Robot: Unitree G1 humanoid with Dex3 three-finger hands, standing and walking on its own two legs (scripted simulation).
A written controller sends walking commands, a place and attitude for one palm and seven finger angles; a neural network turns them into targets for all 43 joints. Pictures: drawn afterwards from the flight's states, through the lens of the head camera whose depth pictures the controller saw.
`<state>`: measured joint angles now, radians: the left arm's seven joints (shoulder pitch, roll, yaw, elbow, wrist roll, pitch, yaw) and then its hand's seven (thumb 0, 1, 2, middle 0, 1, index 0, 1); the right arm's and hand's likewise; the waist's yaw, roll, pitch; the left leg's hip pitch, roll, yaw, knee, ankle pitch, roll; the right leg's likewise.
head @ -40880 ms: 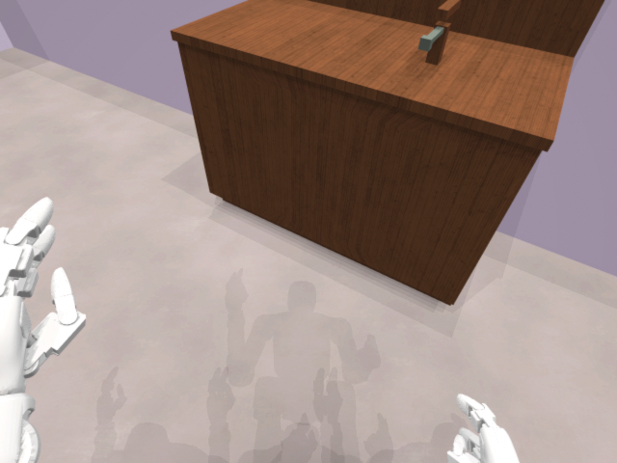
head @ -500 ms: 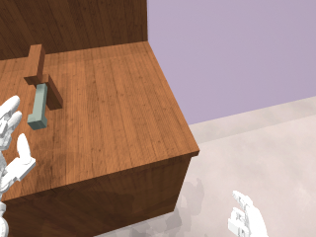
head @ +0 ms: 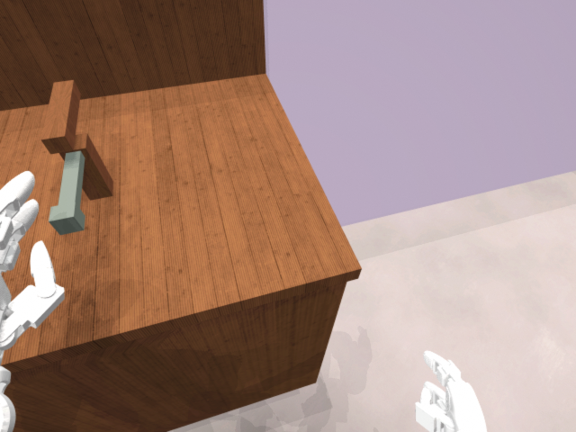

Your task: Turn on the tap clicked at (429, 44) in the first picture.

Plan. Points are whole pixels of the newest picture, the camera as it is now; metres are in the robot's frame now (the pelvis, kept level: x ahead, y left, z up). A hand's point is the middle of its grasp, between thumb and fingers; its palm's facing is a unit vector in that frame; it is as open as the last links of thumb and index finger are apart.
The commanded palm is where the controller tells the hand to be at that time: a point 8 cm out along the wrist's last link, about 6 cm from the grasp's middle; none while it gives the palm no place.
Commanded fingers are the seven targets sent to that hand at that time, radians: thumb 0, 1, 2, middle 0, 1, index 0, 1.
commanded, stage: shuffle to correct the standing spot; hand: left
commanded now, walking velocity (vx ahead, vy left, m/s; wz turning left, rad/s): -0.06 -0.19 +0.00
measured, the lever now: (67, 218) +0.33 +0.30 +0.13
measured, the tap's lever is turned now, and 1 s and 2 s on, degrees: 0 0 0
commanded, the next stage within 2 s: come to a stop and stand still in 0.02 s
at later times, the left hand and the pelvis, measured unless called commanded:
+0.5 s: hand (36, 301) +0.21 +0.26 +0.15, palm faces +0.28 -0.88 -0.39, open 7.4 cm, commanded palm +0.16 +0.31 +0.18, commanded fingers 0.00 0.90 0.90 -0.20 -0.30 -0.20 -0.30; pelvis -0.01 +0.04 +0.00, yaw -2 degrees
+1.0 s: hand out of the picture +0.24 +0.33 +0.17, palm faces +0.38 -0.86 -0.34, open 7.4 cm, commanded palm +0.18 +0.36 +0.18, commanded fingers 0.00 0.90 0.90 -0.20 -0.30 -0.20 -0.30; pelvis +0.01 +0.09 +0.00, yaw -1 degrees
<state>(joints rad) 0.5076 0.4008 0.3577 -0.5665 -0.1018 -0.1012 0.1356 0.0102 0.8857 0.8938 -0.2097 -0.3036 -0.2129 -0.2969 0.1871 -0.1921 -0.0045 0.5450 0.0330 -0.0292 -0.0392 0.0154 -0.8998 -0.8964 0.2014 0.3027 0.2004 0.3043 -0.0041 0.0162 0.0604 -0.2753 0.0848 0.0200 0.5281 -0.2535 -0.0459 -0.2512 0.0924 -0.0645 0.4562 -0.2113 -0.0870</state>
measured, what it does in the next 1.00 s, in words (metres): shifts its weight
